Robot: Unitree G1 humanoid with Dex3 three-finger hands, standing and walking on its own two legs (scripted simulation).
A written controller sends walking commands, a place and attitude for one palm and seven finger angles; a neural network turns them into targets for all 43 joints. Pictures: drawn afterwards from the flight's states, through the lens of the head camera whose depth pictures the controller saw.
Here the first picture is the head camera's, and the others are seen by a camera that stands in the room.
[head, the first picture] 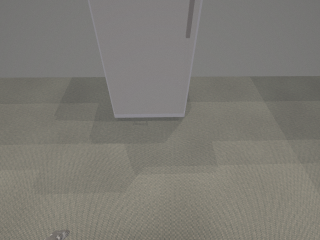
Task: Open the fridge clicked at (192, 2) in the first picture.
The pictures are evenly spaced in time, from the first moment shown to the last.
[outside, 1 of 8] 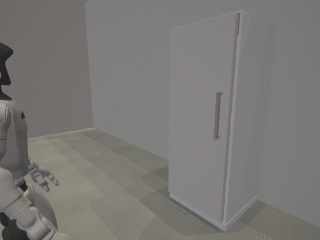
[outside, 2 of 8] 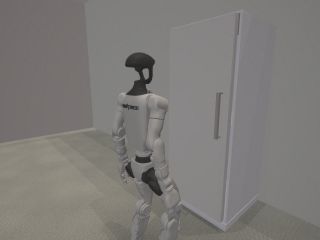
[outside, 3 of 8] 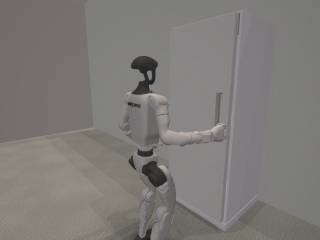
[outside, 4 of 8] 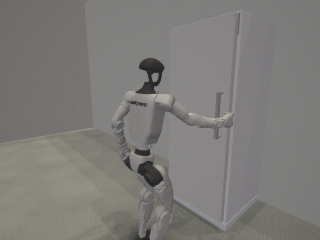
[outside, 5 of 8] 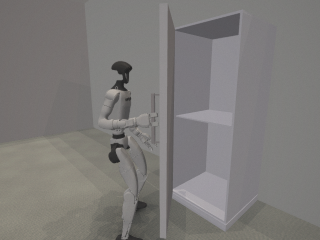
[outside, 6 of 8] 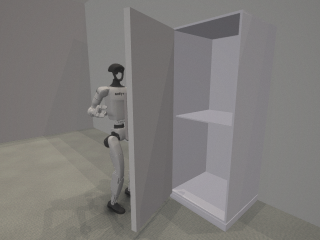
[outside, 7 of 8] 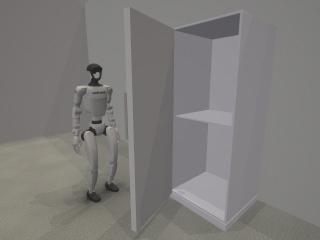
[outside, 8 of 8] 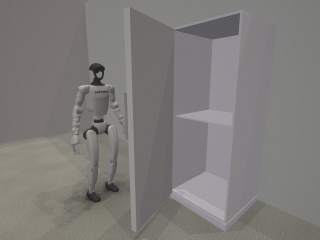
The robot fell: no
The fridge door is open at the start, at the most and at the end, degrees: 0 80 72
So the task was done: yes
